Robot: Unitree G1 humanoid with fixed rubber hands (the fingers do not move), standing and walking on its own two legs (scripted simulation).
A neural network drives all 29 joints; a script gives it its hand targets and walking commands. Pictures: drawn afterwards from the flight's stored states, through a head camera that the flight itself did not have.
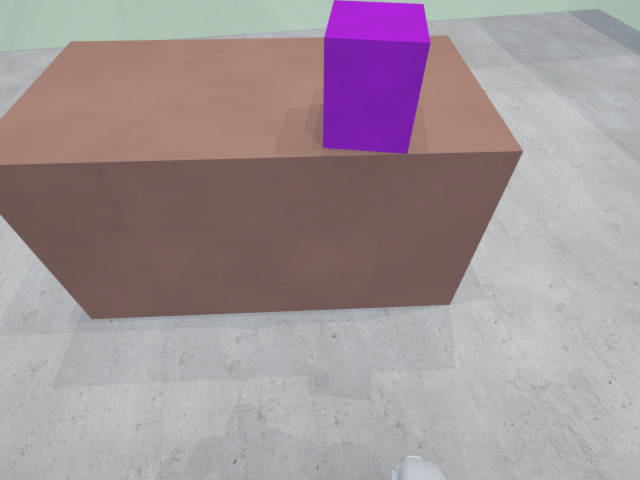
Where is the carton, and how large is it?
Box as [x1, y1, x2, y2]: [323, 0, 429, 153]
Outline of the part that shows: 334,0 324,36 323,147 406,153 429,46 429,38 423,4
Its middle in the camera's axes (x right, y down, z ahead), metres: +0.12 -0.38 +0.89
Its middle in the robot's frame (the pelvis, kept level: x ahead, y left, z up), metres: +0.93 -0.08 +0.05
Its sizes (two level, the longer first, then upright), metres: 0.210 0.200 0.250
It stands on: a pedestal, 0.68 m high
